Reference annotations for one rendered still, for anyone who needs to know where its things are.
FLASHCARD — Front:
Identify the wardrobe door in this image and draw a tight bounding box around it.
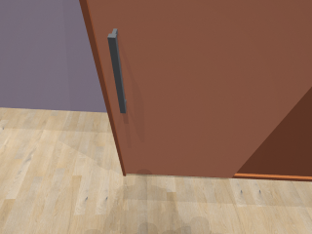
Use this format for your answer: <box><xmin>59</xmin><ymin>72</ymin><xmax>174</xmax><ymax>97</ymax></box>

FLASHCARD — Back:
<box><xmin>88</xmin><ymin>0</ymin><xmax>312</xmax><ymax>178</ymax></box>
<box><xmin>237</xmin><ymin>87</ymin><xmax>312</xmax><ymax>176</ymax></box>

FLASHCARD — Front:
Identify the handle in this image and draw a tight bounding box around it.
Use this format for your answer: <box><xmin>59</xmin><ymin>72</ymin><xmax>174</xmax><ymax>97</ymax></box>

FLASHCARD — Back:
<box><xmin>107</xmin><ymin>28</ymin><xmax>127</xmax><ymax>114</ymax></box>

